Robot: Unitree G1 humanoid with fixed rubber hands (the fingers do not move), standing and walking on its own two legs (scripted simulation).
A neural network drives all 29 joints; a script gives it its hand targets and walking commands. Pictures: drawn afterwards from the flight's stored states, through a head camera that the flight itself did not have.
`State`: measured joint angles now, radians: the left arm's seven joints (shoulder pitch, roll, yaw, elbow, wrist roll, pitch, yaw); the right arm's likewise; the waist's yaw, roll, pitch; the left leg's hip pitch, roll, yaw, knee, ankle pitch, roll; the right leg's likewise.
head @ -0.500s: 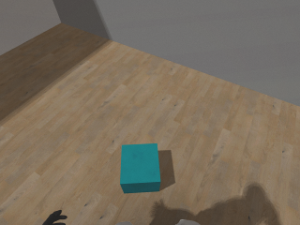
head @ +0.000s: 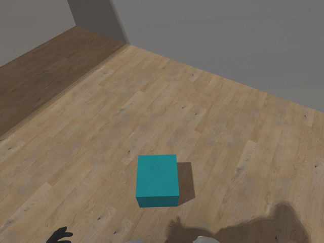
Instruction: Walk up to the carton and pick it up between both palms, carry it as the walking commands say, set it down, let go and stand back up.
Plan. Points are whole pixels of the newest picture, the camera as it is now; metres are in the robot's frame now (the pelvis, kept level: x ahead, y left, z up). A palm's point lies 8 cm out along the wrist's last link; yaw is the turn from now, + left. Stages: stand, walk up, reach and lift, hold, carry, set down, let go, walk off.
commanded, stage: walk up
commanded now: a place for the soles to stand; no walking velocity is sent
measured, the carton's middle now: (157, 181) +0.52 +0.05 -0.64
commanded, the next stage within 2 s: none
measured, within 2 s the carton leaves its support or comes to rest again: neither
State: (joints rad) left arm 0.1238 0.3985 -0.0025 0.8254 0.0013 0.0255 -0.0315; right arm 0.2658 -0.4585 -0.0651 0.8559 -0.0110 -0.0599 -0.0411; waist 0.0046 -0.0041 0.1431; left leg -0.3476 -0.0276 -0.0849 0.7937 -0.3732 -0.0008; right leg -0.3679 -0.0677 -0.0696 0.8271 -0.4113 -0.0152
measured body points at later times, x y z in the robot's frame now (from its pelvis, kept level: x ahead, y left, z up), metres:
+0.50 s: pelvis +0.00 -0.01 +0.00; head +0.04 -0.01 +0.45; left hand +0.12 +0.30 -0.11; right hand +0.07 -0.36 -0.10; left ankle +0.02 +0.14 -0.70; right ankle +0.02 -0.12 -0.70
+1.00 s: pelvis +0.01 -0.03 +0.00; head +0.05 -0.03 +0.45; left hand +0.11 +0.28 -0.11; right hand +0.09 -0.37 -0.10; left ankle +0.02 +0.13 -0.69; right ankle +0.03 -0.12 -0.70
